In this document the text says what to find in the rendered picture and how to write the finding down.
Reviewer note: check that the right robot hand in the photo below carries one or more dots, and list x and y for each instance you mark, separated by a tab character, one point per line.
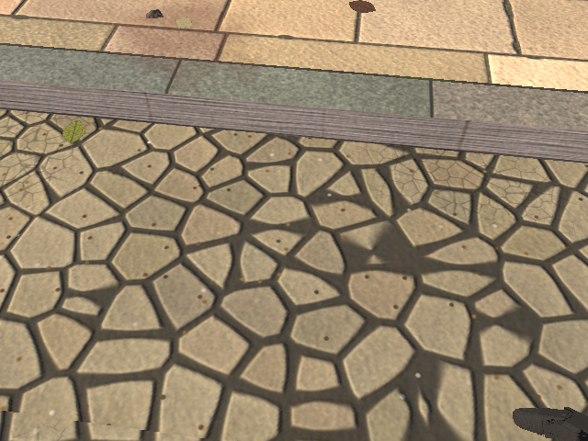
565	425

